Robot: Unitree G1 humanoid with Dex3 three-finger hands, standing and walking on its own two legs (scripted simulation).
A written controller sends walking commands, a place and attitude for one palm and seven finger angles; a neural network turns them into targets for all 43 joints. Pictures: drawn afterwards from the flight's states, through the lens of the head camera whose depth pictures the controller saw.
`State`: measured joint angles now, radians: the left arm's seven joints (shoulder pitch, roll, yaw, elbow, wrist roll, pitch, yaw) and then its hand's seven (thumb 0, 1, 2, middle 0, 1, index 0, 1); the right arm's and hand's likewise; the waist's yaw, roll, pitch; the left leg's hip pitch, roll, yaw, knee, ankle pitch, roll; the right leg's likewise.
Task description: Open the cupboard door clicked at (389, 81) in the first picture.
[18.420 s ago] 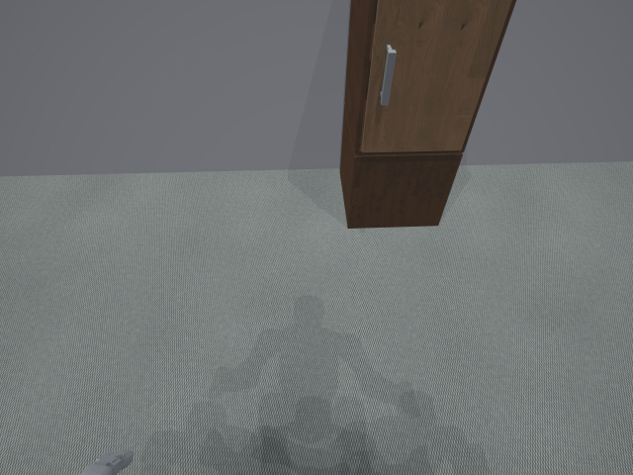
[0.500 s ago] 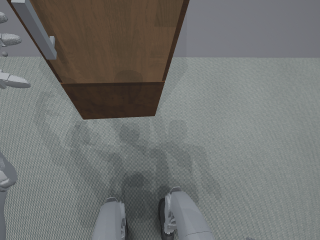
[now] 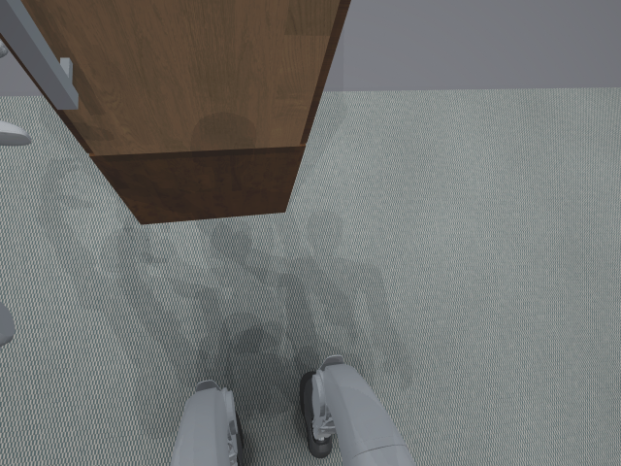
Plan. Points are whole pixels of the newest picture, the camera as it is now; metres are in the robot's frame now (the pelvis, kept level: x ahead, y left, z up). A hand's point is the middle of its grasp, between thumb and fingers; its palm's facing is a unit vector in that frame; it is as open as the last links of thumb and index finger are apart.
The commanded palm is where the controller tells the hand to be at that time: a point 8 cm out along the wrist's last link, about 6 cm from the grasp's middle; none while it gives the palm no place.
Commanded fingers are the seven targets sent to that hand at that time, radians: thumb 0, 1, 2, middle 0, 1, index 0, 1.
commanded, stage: move the hooked fingers beside the handle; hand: left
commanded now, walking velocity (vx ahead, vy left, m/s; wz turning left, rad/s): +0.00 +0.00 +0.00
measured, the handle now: (35, 34) +0.59 +0.24 +0.06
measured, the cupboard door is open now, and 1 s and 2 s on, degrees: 0 0 0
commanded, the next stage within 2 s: slide the fingers in behind the handle in 0.52 s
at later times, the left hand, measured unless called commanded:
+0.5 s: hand out of the picture +0.52 +0.30 +0.06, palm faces +0.05 -1.00 -0.01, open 13.9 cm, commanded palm +0.52 +0.32 +0.06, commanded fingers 0.00 -0.50 0.30 -0.30 -1.20 -0.30 -1.20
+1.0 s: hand out of the picture +0.53 +0.27 +0.06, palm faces +0.03 -1.00 -0.01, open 13.9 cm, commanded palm +0.52 +0.29 +0.06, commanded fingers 0.00 -0.50 0.30 -0.30 -1.20 -0.30 -1.20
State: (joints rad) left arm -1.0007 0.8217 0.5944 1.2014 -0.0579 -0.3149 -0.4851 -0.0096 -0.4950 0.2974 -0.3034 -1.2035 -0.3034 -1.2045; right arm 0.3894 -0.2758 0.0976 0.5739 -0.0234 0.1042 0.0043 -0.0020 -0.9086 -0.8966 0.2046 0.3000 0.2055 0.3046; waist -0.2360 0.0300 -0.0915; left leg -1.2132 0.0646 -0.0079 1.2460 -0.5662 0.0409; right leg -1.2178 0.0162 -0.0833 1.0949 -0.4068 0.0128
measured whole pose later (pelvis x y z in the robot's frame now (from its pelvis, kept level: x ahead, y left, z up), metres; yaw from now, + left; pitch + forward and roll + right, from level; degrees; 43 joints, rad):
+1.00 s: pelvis +0.00 +0.00 +0.00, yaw +1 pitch +29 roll -6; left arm -0.98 0.74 0.53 1.19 -0.07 -0.35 -0.43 -0.01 -0.50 0.30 -0.30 -1.20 -0.30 -1.20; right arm 0.38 -0.27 0.08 0.59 -0.03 0.10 0.01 0.00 -0.91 -0.90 0.20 0.30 0.21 0.30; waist -0.23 0.03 -0.10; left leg -1.18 0.06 -0.02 1.24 -0.57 0.04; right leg -1.18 0.01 -0.09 1.09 -0.41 0.01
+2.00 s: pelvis +0.00 -0.01 +0.01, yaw +1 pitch +28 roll -5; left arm -0.98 0.60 0.44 1.19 -0.06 -0.40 -0.28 -0.01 -0.50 0.30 -0.30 -1.20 -0.30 -1.20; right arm 0.37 -0.26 0.06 0.60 -0.04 0.09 0.02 0.00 -0.91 -0.90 0.20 0.30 0.20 0.30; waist -0.21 0.04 -0.11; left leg -1.15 0.05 -0.01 1.22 -0.57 0.03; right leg -1.17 0.01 -0.08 1.10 -0.43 0.00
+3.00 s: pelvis +0.01 -0.01 +0.01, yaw +2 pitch +28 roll -5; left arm -1.00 0.58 0.42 1.21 -0.06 -0.42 -0.26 0.01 0.74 0.84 -0.38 -1.34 -0.37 -1.34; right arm 0.37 -0.26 0.06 0.62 -0.04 0.08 0.02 0.00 -0.91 -0.90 0.20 0.30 0.20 0.30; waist -0.21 0.04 -0.11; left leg -1.15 0.04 -0.02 1.22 -0.57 0.03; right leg -1.16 0.00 -0.09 1.10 -0.43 0.00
